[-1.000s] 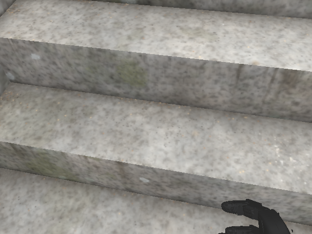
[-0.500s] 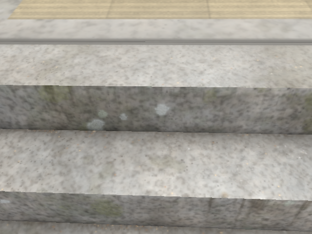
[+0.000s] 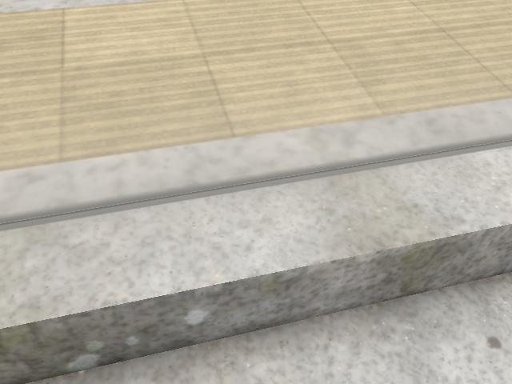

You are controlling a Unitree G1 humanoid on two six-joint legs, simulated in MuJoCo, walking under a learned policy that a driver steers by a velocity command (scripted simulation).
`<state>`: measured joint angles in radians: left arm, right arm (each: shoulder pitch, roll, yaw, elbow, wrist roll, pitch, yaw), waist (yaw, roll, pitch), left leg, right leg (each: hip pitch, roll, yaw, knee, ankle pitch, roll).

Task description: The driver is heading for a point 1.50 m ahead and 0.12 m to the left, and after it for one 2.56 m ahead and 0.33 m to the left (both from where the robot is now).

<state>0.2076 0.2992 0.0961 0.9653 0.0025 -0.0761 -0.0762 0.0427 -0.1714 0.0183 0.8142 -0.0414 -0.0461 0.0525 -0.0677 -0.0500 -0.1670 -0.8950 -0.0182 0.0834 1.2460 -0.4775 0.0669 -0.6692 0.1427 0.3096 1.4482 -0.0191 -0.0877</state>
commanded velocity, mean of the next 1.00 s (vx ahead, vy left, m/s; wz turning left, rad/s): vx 0.01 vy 0.00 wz -0.04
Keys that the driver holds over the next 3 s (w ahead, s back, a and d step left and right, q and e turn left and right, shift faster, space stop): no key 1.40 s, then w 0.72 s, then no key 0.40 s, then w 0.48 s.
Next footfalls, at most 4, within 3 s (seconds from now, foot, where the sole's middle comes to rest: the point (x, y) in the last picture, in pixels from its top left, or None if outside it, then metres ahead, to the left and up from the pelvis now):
0.34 right None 0.17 -0.13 -0.66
2.02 left None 0.40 0.10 -0.46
2.50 right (301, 220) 0.69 -0.11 -0.26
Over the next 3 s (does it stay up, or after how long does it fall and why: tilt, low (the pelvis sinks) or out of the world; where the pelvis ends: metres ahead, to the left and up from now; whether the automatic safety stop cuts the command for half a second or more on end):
stays up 0.70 -0.02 0.52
